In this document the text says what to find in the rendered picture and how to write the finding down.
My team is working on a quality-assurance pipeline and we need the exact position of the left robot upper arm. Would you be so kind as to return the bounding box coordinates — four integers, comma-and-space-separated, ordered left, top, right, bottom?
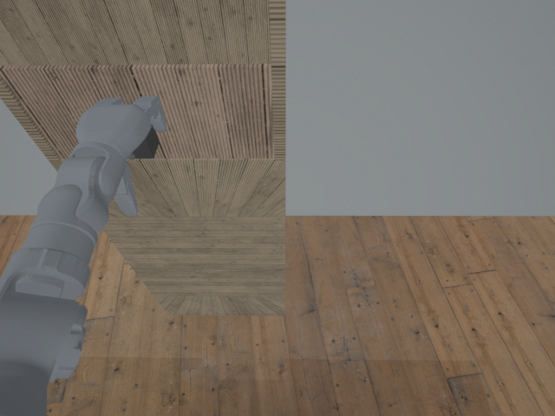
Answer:
0, 291, 88, 416

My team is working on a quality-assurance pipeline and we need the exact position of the drawer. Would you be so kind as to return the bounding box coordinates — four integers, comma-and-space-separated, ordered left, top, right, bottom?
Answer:
0, 63, 273, 159

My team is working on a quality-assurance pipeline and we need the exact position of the left robot hand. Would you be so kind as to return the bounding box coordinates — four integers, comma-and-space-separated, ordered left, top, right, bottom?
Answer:
75, 96, 167, 216

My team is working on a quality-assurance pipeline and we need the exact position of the cabinet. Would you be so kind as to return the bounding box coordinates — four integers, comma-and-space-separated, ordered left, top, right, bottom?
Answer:
0, 0, 285, 315

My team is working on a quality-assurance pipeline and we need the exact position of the handle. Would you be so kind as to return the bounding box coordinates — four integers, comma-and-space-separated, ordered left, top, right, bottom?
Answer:
132, 125, 159, 159

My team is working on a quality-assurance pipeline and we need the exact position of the left robot forearm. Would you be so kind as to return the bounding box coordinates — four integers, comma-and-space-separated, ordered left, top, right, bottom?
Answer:
0, 141, 126, 300

